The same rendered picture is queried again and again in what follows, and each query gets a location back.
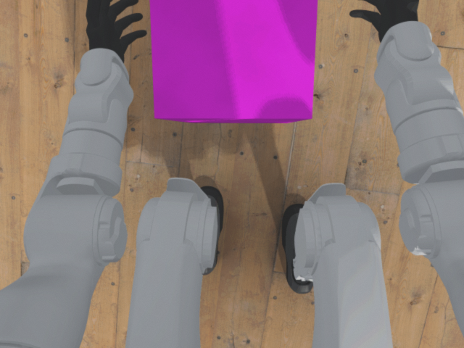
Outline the robot left upper arm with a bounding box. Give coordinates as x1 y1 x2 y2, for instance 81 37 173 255
0 194 128 348

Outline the robot right hand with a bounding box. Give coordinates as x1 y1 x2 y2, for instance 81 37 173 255
349 0 419 42

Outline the left robot forearm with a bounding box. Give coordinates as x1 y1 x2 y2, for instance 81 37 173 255
23 48 133 260

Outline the left robot foot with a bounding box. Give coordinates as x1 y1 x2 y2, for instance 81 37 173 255
200 186 223 275

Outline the right robot forearm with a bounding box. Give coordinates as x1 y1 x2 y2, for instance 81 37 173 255
374 21 464 184

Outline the robot left hand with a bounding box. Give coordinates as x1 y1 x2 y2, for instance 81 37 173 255
86 0 147 64

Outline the robot right upper arm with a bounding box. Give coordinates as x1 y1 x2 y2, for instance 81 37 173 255
399 179 464 337

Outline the robot left thigh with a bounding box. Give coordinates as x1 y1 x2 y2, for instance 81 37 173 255
125 191 218 348

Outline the carton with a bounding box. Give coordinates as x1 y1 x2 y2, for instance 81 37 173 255
150 0 318 123

